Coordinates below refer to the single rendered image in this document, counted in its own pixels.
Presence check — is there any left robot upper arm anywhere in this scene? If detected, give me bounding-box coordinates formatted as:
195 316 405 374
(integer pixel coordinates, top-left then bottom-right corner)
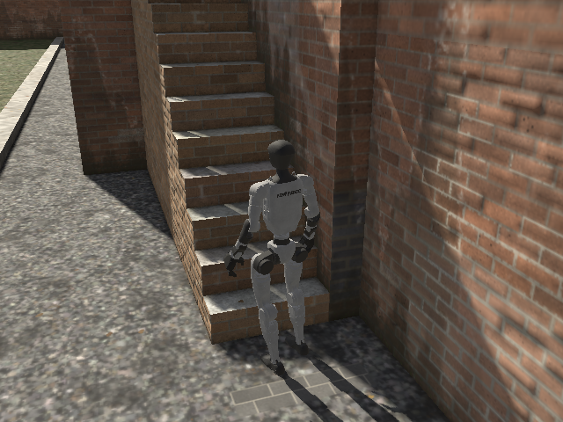
246 181 269 232

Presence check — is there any right robot upper arm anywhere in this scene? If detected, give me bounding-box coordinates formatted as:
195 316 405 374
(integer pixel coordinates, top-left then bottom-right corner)
297 174 319 218

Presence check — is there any left robot forearm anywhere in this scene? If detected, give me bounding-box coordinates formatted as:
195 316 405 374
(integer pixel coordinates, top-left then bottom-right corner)
230 220 253 259

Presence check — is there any right robot foot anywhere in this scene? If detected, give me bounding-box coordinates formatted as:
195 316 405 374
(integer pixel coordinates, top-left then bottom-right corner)
285 335 309 355

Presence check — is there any robot left hand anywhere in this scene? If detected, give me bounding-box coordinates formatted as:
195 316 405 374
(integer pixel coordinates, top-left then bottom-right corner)
223 253 244 277

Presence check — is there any left robot shin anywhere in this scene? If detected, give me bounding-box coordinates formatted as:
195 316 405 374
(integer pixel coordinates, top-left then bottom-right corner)
259 308 280 364

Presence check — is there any robot right hand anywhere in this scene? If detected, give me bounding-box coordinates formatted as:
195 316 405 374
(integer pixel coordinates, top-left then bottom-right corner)
298 235 315 253

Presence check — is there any right robot forearm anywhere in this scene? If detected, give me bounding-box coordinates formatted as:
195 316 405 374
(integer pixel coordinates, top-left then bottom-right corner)
303 212 320 240

